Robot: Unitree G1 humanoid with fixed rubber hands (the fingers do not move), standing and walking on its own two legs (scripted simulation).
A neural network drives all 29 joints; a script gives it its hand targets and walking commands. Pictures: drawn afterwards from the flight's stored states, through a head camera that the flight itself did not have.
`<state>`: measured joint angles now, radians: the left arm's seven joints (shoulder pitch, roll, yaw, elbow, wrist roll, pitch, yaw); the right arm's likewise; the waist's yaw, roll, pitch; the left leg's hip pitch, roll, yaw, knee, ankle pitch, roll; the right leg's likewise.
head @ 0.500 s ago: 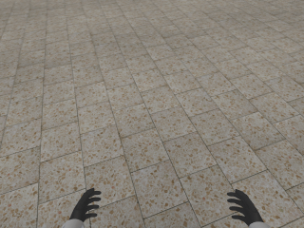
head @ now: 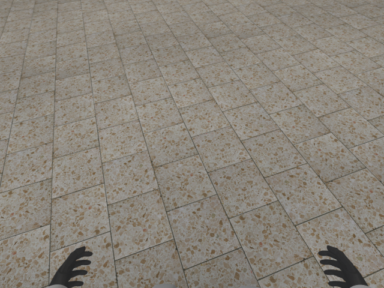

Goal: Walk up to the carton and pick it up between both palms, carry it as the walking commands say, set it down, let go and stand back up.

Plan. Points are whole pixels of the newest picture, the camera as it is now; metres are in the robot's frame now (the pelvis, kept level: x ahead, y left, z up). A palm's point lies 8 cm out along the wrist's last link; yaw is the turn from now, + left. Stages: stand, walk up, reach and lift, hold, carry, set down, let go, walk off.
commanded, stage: stand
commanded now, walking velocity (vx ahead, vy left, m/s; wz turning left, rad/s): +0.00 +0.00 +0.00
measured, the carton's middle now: out of the picture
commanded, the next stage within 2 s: walk up in 0.80 s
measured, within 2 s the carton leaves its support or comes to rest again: neither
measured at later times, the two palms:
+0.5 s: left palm out of the picture +0.10 +0.30 -0.07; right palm out of the picture +0.11 -0.30 -0.08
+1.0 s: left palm out of the picture +0.09 +0.31 -0.07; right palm out of the picture +0.10 -0.30 -0.08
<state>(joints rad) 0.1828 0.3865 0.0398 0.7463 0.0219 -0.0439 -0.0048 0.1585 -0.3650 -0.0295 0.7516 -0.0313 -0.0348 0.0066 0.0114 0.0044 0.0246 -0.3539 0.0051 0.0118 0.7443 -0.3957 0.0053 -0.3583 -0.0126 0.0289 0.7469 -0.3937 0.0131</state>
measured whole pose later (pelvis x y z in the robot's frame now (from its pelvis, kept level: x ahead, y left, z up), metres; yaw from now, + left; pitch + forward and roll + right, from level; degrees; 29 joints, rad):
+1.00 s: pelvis +0.00 +0.00 +0.03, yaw -1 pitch -2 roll +0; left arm 0.11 0.39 -0.01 1.01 0.01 -0.03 -0.01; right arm 0.09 -0.38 -0.01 1.03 -0.01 -0.02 0.01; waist 0.00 0.00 0.06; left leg -0.16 0.00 0.02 0.40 -0.21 0.00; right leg -0.18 -0.02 0.04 0.42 -0.22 0.02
